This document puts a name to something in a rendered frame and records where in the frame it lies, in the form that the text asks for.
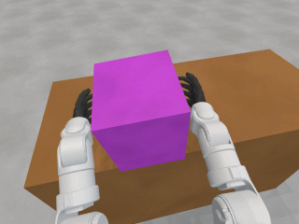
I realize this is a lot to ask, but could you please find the left robot forearm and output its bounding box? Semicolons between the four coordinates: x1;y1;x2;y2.
55;117;100;224

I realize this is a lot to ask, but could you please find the right robot hand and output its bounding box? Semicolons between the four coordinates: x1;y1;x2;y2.
178;72;206;108

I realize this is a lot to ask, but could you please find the left robot hand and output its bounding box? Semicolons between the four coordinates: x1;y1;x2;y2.
73;88;93;124

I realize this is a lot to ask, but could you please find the robot right upper arm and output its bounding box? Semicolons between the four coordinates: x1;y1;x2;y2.
211;189;271;224

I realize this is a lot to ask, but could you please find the right robot forearm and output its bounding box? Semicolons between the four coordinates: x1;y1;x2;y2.
190;102;272;224

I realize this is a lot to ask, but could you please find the pedestal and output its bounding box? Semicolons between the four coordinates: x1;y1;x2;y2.
23;49;299;224

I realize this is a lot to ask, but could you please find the carton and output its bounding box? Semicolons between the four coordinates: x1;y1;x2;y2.
91;50;191;172

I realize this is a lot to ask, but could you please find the robot left upper arm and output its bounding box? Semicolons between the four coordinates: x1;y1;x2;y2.
60;211;108;224

